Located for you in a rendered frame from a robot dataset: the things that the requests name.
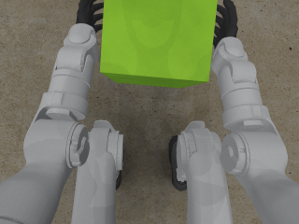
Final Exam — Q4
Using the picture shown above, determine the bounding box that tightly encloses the robot left upper arm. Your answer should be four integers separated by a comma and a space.
0, 119, 90, 224

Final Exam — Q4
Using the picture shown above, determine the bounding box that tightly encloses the robot right hand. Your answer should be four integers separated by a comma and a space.
213, 0, 238, 49

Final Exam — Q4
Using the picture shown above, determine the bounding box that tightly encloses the robot right forearm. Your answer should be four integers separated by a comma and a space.
210, 36, 288, 164

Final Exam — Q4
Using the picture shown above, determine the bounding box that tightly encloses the robot left hand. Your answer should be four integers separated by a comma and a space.
76, 0, 104, 33

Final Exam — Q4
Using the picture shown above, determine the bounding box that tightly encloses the carton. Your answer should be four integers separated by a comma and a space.
100, 0, 218, 89

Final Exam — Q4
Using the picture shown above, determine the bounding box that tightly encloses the robot left forearm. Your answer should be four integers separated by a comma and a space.
23, 23, 100, 158

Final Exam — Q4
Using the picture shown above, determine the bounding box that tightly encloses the robot left thigh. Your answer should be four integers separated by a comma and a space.
71, 128, 123, 224

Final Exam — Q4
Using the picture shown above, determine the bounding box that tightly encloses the right robot foot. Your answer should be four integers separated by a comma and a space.
168, 135, 187, 191

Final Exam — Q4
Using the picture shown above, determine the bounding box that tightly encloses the robot right upper arm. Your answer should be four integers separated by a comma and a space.
220, 131, 299, 224

